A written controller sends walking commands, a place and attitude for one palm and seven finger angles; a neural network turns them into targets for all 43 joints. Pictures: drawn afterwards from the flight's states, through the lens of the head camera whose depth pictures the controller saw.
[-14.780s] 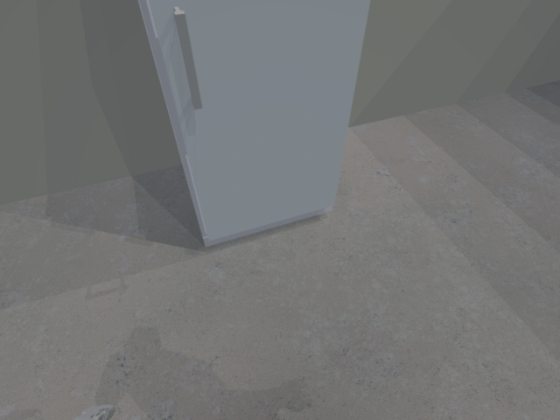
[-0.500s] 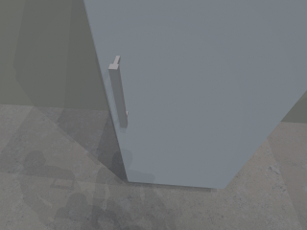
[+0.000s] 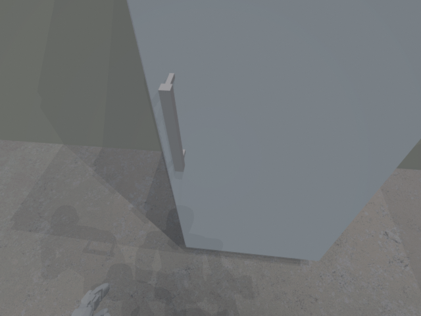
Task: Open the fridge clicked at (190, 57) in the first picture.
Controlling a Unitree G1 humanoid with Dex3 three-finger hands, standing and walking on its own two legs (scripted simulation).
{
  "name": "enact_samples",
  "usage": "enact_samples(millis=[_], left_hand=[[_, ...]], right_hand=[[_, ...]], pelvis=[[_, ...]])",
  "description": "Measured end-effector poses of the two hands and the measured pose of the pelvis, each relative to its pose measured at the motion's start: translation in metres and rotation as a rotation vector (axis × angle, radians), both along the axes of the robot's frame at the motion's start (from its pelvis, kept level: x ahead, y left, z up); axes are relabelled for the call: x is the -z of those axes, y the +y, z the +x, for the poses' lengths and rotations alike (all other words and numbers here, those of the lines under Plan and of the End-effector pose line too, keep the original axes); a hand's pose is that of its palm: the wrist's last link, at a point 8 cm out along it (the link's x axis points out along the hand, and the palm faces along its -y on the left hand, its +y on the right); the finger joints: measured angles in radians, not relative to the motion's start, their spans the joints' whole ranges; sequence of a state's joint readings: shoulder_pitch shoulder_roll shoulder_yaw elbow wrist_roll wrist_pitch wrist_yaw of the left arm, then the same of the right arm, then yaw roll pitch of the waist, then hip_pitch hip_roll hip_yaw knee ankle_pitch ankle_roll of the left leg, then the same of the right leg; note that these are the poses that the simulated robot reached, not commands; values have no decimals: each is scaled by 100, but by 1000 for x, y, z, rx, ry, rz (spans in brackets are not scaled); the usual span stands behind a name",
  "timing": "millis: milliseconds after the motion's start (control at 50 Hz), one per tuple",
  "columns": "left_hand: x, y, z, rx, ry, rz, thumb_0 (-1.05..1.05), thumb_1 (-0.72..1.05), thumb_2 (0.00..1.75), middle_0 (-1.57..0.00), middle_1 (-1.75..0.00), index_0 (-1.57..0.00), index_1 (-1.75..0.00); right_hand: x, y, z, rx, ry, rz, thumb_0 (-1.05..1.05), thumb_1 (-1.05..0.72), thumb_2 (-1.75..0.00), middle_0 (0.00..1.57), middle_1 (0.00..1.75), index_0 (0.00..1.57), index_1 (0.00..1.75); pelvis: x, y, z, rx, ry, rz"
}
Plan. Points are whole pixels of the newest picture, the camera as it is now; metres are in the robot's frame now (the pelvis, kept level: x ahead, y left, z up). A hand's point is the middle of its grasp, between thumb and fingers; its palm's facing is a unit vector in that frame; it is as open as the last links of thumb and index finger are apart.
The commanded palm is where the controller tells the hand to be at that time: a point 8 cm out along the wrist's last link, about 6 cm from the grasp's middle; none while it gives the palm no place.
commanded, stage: raise the hand to about handle height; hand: left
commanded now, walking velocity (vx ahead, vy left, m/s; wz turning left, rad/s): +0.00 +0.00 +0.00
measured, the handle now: (175, 127) +0.48 +0.12 +0.09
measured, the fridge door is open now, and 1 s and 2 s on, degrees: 0 0 0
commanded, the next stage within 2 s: move the hooked fingers beside the handle in 1.98 s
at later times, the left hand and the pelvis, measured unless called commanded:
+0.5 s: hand (98, 292) +0.15 +0.20 +0.02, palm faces +0.04 -0.99 -0.09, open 9.8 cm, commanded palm +0.14 +0.26 +0.01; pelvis -0.04 +0.00 -0.07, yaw +3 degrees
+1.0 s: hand (76, 254) +0.21 +0.25 +0.04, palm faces -0.05 -1.00 -0.07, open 12.7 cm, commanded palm +0.18 +0.31 +0.07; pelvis -0.02 +0.03 -0.03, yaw +1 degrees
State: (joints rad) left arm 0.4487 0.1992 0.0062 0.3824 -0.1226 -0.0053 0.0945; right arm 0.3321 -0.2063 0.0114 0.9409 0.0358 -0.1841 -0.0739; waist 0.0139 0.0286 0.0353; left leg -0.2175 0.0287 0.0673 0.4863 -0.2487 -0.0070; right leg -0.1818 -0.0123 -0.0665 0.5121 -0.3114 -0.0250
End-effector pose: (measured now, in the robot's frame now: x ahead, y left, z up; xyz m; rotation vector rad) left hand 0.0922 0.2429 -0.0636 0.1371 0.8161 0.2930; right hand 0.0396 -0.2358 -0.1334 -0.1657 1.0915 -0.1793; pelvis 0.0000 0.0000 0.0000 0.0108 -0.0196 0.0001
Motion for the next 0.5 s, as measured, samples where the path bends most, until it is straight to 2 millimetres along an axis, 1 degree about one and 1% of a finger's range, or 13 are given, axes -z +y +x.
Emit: enact_samples(millis=[40,80,120,140,180,220,280,320,360,400,440,480,500], left_hand=[[-42,0,42,34,-257,19,4,91,88,-21,-32,-21,-33],[-78,-8,77,104,-499,16,3,88,87,-20,-34,-20,-34],[-96,-21,98,180,-695,-36,2,83,85,-20,-36,-20,-37],[-99,-28,102,224,-766,-72,2,81,84,-20,-37,-21,-38],[-91,-40,99,313,-843,-148,1,77,83,-21,-40,-21,-40],[-70,-45,86,376,-821,-196,1,72,81,-21,-43,-21,-43],[-31,-35,55,345,-683,-223,1,64,78,-22,-47,-23,-47],[-18,-20,32,266,-623,-197,1,59,76,-23,-50,-23,-50],[-22,-3,17,197,-638,-131,1,54,74,-24,-53,-24,-53],[-40,11,11,172,-724,-54,2,49,72,-24,-56,-24,-56],[-62,17,16,195,-841,-6,2,44,70,-24,-59,-24,-59],[-79,16,29,264,-932,0,2,40,68,-24,-62,-24,-62],[-84,13,39,313,-950,-10,2,37,67,-24,-63,-24,-64]], right_hand=[[-6,-6,25,-10,-140,-13,1,-91,-89,20,30,20,29],[-14,-11,52,-22,-279,-31,1,-91,-89,20,30,20,29],[-26,-16,77,-33,-398,-46,1,-91,-89,20,30,20,29],[-32,-18,88,-41,-447,-51,1,-91,-89,20,30,20,29],[-45,-21,107,-70,-525,-65,1,-91,-89,20,30,20,29],[-56,-23,123,-102,-581,-86,1,-90,-89,20,30,20,29],[-65,-24,142,-148,-622,-118,1,-90,-89,20,30,20,29],[-65,-21,151,-173,-634,-128,1,-90,-89,20,30,19,29],[-61,-14,156,-203,-632,-130,1,-90,-89,20,30,19,29],[-51,-4,156,-231,-618,-117,1,-90,-90,19,30,19,29],[-38,8,153,-252,-596,-91,1,-90,-90,19,30,19,29],[-25,20,145,-260,-567,-57,1,-90,-89,19,30,19,29],[-19,26,140,-256,-550,-39,1,-90,-89,20,30,20,29]], pelvis=[[3,3,-4,-18,7,-1],[8,4,-8,-25,34,-1],[15,4,-13,-16,72,4],[19,3,-15,-9,86,6],[27,1,-19,0,105,10],[36,-2,-22,2,123,12],[47,-4,-26,-3,140,8],[52,-4,-27,-11,146,-1],[57,-4,-28,-23,151,-14],[60,-4,-29,-37,155,-29],[64,-2,-32,-50,155,-45],[65,0,-35,-58,153,-57],[66,1,-37,-59,153,-60]])
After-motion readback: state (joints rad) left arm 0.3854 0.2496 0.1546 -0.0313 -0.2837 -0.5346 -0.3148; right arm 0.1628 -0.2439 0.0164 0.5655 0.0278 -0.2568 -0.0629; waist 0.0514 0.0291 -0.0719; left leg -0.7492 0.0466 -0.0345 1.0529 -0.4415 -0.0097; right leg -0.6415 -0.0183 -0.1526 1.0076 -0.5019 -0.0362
